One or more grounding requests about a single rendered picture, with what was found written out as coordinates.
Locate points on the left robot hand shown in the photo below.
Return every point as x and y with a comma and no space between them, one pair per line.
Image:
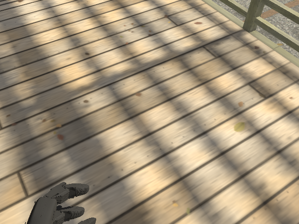
46,211

